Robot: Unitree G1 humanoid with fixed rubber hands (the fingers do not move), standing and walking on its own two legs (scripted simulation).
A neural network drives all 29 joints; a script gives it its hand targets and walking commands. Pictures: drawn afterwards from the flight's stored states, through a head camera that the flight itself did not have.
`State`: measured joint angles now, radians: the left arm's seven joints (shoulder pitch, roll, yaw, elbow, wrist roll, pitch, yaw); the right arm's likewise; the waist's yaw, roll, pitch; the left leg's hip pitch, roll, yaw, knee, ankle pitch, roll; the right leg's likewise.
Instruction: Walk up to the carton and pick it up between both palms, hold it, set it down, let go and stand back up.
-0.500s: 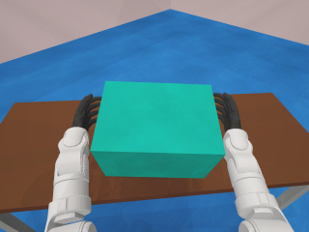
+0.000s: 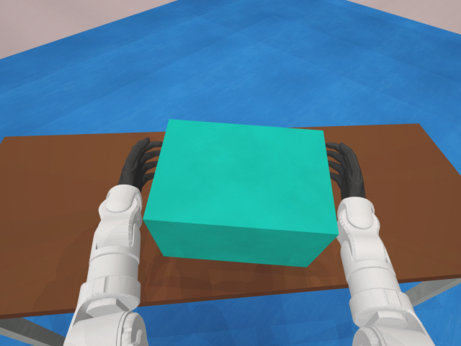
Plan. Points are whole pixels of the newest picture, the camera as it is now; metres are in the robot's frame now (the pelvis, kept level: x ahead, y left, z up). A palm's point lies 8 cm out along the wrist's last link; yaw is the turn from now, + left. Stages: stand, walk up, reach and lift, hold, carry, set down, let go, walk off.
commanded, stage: set down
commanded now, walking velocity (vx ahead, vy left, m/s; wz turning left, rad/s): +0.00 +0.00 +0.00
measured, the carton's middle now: (240, 195) +0.39 -0.01 +0.03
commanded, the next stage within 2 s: none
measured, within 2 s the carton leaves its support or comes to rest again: rests again in 1.94 s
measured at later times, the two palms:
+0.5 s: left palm (136, 184) +0.39 +0.17 +0.07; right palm (354, 198) +0.34 -0.20 +0.08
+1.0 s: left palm (137, 168) +0.43 +0.18 +0.07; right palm (344, 189) +0.36 -0.19 +0.08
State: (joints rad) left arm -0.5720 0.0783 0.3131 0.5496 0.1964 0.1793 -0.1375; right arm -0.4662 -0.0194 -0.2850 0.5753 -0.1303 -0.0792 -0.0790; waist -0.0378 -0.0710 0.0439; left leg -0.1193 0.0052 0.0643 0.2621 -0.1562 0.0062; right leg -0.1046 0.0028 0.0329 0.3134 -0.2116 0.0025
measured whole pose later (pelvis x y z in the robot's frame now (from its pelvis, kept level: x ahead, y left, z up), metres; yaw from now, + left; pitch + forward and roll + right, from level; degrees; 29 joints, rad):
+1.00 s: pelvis +0.01 +0.01 +0.00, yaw +0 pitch +5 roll +0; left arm -0.76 0.14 0.38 0.99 0.23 -0.11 -0.15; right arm -0.55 0.06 -0.50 0.76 -0.32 -0.25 -0.07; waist -0.08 -0.07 -0.03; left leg -0.22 0.00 0.06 0.32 -0.19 0.01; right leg -0.17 -0.01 0.03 0.31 -0.22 0.01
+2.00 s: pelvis -0.02 +0.02 -0.01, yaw +0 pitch +14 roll -1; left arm -0.82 0.20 0.36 1.26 0.24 -0.33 -0.11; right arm -0.61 0.06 -0.64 1.01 -0.34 -0.45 -0.05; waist -0.10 -0.02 -0.03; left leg -0.47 0.01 0.06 0.40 -0.17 0.01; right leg -0.38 0.00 0.02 0.31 -0.17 0.02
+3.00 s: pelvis -0.01 +0.03 -0.01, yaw +0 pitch +15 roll -2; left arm -0.84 0.21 0.36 1.34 0.24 -0.41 -0.09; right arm -0.62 0.06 -0.67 1.02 -0.39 -0.45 -0.05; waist -0.09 -0.02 -0.06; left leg -0.51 0.01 0.06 0.42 -0.19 0.01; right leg -0.42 0.00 0.02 0.32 -0.18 0.02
